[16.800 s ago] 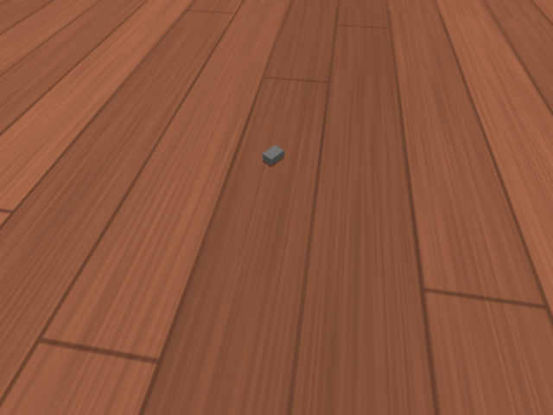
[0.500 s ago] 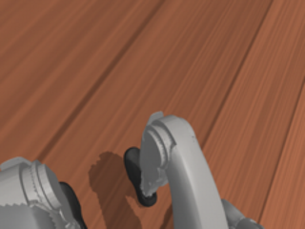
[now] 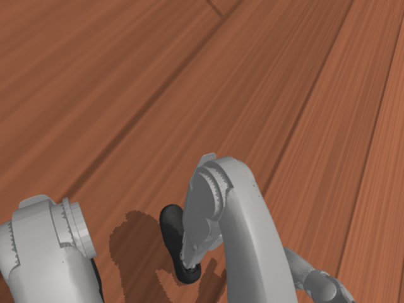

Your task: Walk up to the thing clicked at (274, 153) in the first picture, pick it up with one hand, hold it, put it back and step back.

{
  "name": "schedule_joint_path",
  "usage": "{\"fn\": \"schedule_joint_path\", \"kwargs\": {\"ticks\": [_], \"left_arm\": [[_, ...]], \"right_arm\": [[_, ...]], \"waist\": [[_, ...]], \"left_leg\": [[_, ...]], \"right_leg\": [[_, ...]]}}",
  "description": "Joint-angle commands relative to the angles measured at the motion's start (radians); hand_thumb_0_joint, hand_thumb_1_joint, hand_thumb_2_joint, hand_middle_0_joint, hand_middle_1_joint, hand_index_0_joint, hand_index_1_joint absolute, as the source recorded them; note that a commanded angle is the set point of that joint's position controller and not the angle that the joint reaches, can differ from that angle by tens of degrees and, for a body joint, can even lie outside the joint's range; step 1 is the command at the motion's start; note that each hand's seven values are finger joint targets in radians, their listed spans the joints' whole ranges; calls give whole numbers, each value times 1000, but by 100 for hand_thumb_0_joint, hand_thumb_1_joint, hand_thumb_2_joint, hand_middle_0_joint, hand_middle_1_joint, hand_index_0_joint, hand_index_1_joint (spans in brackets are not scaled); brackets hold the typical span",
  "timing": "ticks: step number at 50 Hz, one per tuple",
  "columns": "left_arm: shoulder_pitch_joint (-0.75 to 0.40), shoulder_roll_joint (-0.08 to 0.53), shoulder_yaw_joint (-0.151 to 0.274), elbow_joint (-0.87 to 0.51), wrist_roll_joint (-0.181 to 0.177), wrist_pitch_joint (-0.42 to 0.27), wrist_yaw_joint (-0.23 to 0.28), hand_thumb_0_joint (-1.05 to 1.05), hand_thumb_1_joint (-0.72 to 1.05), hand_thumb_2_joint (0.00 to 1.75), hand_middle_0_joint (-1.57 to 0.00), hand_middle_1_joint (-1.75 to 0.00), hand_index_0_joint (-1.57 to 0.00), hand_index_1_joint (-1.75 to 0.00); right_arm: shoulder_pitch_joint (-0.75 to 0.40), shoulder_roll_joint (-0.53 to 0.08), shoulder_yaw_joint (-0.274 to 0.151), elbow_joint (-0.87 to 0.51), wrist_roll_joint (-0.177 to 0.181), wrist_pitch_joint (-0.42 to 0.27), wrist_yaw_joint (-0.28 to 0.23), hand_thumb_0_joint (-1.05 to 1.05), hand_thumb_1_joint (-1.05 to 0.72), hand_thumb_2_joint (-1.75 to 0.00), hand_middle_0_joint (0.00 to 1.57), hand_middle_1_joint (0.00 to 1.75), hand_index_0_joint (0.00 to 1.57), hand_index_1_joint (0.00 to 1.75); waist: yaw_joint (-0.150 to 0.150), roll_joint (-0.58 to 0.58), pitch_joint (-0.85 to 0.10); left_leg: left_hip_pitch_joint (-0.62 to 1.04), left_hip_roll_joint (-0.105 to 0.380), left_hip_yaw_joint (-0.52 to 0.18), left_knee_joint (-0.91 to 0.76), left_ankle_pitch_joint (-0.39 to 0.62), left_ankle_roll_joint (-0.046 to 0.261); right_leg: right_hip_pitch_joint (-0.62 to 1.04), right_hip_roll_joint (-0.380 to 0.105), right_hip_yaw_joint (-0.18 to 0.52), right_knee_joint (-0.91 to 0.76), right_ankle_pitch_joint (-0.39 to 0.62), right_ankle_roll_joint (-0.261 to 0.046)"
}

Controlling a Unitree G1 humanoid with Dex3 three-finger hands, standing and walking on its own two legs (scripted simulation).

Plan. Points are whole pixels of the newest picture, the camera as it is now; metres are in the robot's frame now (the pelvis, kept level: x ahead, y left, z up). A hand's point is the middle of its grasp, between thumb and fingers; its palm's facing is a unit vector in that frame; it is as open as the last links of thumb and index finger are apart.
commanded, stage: rest palm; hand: left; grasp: from above
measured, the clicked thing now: out of the picture +0.42 +0.39 -0.27
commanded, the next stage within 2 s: close in 0.42 s
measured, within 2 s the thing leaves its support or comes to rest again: neither
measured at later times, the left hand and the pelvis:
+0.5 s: hand out of the picture +0.42 +0.37 -0.25, palm faces -0.44 -0.18 -0.88, open 14.0 cm; pelvis +0.00 +0.00 +0.00, yaw -1 degrees
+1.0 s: hand out of the picture +0.41 +0.38 -0.25, palm faces -0.45 -0.17 -0.88, open 12.7 cm; pelvis +0.00 +0.00 +0.00, yaw -1 degrees
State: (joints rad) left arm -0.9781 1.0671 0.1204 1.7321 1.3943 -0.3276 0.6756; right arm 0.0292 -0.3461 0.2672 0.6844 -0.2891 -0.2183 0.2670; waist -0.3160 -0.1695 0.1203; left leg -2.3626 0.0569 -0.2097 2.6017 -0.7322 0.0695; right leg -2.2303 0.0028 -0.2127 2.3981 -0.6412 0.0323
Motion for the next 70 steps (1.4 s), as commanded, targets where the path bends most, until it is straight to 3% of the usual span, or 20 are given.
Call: {"fn": "schedule_joint_path", "kwargs": {"ticks": [1,4,6,10,15,19,22,23,24,26,28,29,30,36,39,42,48,50,61,70], "left_arm": [[-258,251,31,-89,-30,39,33,0,-51,95,-6,-104,-7,-102],[-252,255,42,-86,-52,53,6,0,-51,94,-6,-105,-7,-103],[-252,274,55,-92,-64,51,-11,0,-51,94,-5,-105,-7,-104],[-205,304,70,-75,-86,32,-40,0,-52,95,-6,-105,-7,-104],[-188,347,80,-92,-114,1,-55,0,-51,94,-5,-107,-7,-105],[-156,416,119,-114,-95,-24,-39,0,-51,96,-6,-105,-7,-104],[-133,362,98,-115,-92,-25,-29,0,-51,95,-6,-105,-7,-104],[-129,385,121,-99,-90,-24,-25,0,-51,96,-6,-105,-6,-104],[-155,376,96,-126,-81,-22,-26,0,-51,95,-6,-105,-7,-104],[-152,407,119,-131,-77,-13,-19,0,-50,96,-7,-104,-7,-104],[-166,378,107,-133,-78,-12,-19,0,-45,95,-12,-99,-11,-99],[-159,368,103,-95,-78,-7,-17,0,-43,94,-14,-98,-13,-98],[-159,325,72,-91,-83,-6,-25,0,-41,91,-14,-97,-14,-97],[-217,353,79,-126,-95,-7,-52,0,-35,87,-17,-94,-18,-93],[-193,299,41,-87,-88,-12,-69,0,-32,83,-18,-95,-20,-93],[-221,354,55,-146,-82,-19,-70,0,-29,82,-21,-92,-22,-90],[-179,332,47,-129,-71,-29,-41,0,-22,76,-24,-89,-27,-86],[-174,319,36,-101,-66,-23,-32,0,-19,74,-26,-89,-29,-85],[-205,360,73,-141,-87,12,1,0,-5,64,-37,-80,-41,-76],[-177,330,61,-93,-116,21,-70,0,3,56,-41,-77,-47,-71]], "right_arm": [[150,-360,-104,6,17,-28,-4,0,-90,-90,20,30,20,30],[146,-345,-89,-1,20,-41,1,0,-90,-90,20,30,20,30],[163,-357,-96,-4,19,-42,-3,0,-90,-90,20,30,20,30],[196,-337,-63,4,18,-35,-5,0,-90,-90,20,30,20,30],[191,-336,-40,-1,16,-28,-13,0,-90,-90,20,30,20,30],[196,-340,-36,-15,9,-11,-19,0,-90,-90,20,30,20,30],[185,-358,-60,-16,-1,-7,-22,0,-90,-90,20,30,20,30],[193,-345,-45,-21,0,-10,-19,0,-90,-90,20,30,20,30],[192,-359,-55,-25,2,-13,-17,0,-90,-90,20,30,20,30],[184,-352,-48,-20,4,-13,-18,0,-90,-90,20,30,20,30],[189,-362,-62,-16,6,-16,-20,0,-89,-90,20,30,20,30],[189,-348,-47,-19,4,-17,-18,0,-89,-90,20,30,20,30],[185,-358,-57,-16,6,-21,-17,0,-89,-90,20,30,20,30],[192,-358,-51,-13,21,-26,-21,0,-89,-90,20,30,20,30],[181,-351,-46,-24,16,-25,-18,0,-89,-90,20,30,20,30],[181,-352,-44,-22,23,-19,-23,0,-89,-90,20,30,20,30],[159,-348,-40,-16,16,-13,-22,0,-89,-90,20,30,20,30],[154,-343,-34,-21,10,-16,-21,0,-89,-90,20,30,20,30],[175,-369,-50,-15,9,-42,-19,0,-89,-90,20,30,20,30],[184,-351,-37,-16,17,-39,-21,0,-89,-90,20,30,20,30]], "waist": [[-66,601,-520],[-64,574,-503],[-67,582,-537],[-69,549,-585],[-60,521,-598],[-35,556,-627],[-41,578,-624],[-39,566,-613],[-47,582,-590],[-34,570,-592],[-46,571,-579],[-55,543,-546],[-69,528,-518],[-65,562,-529],[-78,566,-498],[-64,584,-549],[-52,593,-555],[-59,568,-525],[-53,552,-584],[-66,543,-532]], "left_leg": [[551,3,-18,-347,189,-76],[500,-4,5,-328,147,-65],[520,-5,21,-316,171,-62],[524,-6,35,-279,298,-58],[503,-5,48,-253,310,-51],[517,2,44,-267,332,-59],[535,6,35,-275,342,-65],[528,8,26,-277,326,-65],[525,8,28,-280,319,-66],[509,10,25,-285,290,-64],[511,11,21,-288,280,-65],[485,9,17,-286,255,-62],[479,10,10,-292,237,-62],[520,13,-7,-314,225,-70],[539,13,-17,-317,223,-76],[548,12,-1,-306,256,-72],[565,14,0,-300,305,-79],[521,10,11,-293,274,-71],[512,10,19,-288,255,-63],[500,9,14,-284,261,-64]], "right_leg": [[167,50,-68,-143,176,-45],[191,45,-57,-155,152,-42],[227,48,-52,-169,175,-42],[336,53,-49,-168,279,-38],[389,59,-47,-184,296,-36],[417,67,-48,-179,299,-44],[396,75,-58,-178,298,-46],[390,74,-63,-168,289,-46],[368,70,-61,-166,283,-45],[361,73,-60,-168,258,-48],[340,74,-62,-175,247,-48],[324,72,-67,-171,231,-46],[304,70,-71,-172,217,-44],[277,60,-75,-166,202,-45],[254,56,-83,-153,201,-42],[300,62,-72,-170,232,-42],[297,67,-79,-158,261,-45],[305,67,-74,-166,246,-44],[339,72,-63,-182,238,-44],[318,65,-68,-174,243,-40]]}}
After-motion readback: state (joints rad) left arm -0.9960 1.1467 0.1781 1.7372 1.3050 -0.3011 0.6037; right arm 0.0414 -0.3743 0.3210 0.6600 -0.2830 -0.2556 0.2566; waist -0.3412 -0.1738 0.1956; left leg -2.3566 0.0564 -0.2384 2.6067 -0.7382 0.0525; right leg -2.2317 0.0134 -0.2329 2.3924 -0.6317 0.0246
